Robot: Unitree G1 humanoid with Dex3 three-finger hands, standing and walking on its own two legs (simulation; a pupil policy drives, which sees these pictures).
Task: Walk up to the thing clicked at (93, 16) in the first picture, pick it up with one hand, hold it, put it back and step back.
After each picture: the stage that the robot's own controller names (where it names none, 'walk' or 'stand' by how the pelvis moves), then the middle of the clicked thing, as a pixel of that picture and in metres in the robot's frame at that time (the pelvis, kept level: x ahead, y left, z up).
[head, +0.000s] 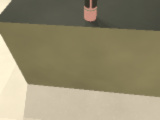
stand; out of the picture +0.85 -0.04 +0.07
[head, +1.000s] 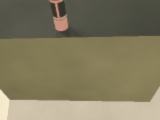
walk; (58, 6) +0.74 +0.16 +0.10
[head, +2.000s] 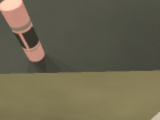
rise first; (25, 34) +0.49 +0.23 +0.10
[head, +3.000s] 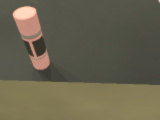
stand; (34, 42) +0.48 +0.20 +0.08
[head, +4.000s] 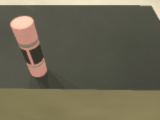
stand; (31, 50) +0.46 +0.21 +0.07
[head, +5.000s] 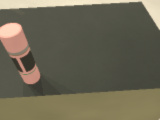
stand; (22, 57) +0.42 +0.23 +0.07
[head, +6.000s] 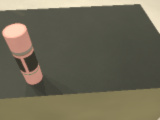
stand; (26, 57) +0.43 +0.23 +0.07
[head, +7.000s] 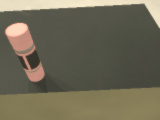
stand; (28, 55) +0.45 +0.23 +0.06
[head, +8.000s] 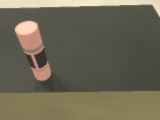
stand; (36, 54) +0.45 +0.19 +0.06
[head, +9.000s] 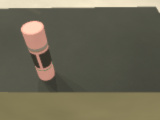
stand; (40, 54) +0.45 +0.18 +0.06
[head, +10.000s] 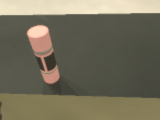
rise first; (45, 57) +0.45 +0.18 +0.06
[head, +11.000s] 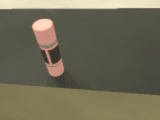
go down; (50, 50) +0.47 +0.18 +0.06
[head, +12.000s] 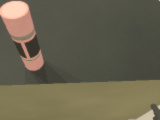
go down; (26, 41) +0.46 +0.16 +0.08
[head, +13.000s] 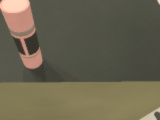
go down; (25, 38) +0.46 +0.17 +0.10
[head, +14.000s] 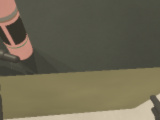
close in; (9, 25) +0.46 +0.18 +0.13
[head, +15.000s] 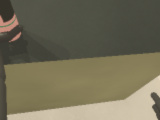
lift; out of the picture +0.53 +0.18 +0.15
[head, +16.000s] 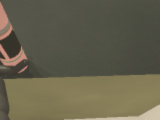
lift; (3, 39) +0.42 +0.21 +0.13
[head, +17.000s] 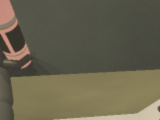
lift; (8, 34) +0.44 +0.20 +0.13
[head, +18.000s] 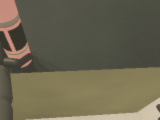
lift; (10, 32) +0.45 +0.19 +0.13
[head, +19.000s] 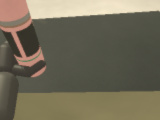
lift; (21, 35) +0.33 +0.16 +0.28
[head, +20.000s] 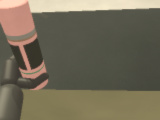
hold; (26, 49) +0.33 +0.17 +0.22
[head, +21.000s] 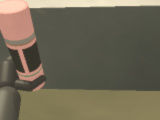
crouch; (24, 52) +0.33 +0.17 +0.20
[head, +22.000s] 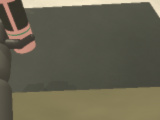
crouch; (11, 11) +0.45 +0.19 +0.25
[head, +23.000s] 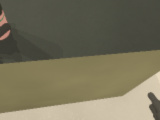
lower; out of the picture +0.53 +0.20 +0.15
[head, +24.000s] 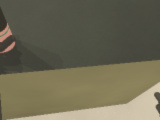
lower; out of the picture +0.50 +0.21 +0.14
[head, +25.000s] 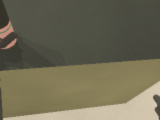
lower; out of the picture +0.51 +0.20 +0.15
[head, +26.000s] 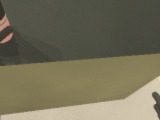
lower; out of the picture +0.52 +0.20 +0.15
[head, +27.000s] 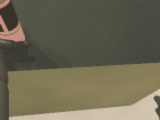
open; (0, 11) +0.50 +0.19 +0.15
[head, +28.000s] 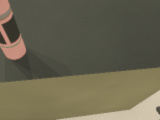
sink last; (3, 25) +0.48 +0.19 +0.13
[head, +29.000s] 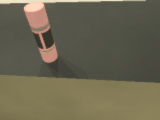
stand; (43, 35) +0.52 +0.20 +0.11
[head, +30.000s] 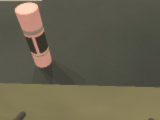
stand; (36, 39) +0.49 +0.19 +0.11
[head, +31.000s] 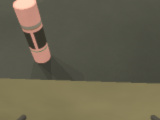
stand; (35, 34) +0.50 +0.19 +0.11
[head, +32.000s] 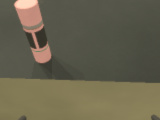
stand; (36, 34) +0.51 +0.19 +0.12
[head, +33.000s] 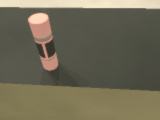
stand; (45, 44) +0.51 +0.18 +0.06
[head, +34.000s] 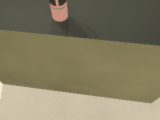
walk; out of the picture +0.66 +0.11 +0.10
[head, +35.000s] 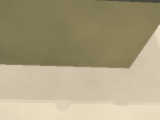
walk; out of the picture +0.92 +0.19 +0.08
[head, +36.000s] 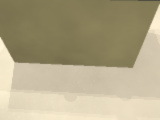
stand; out of the picture +1.14 +0.19 +0.08
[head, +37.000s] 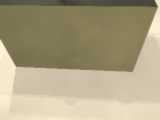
stand; out of the picture +1.14 +0.18 +0.06
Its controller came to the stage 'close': yes
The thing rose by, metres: 0.21
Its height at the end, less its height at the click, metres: +0.00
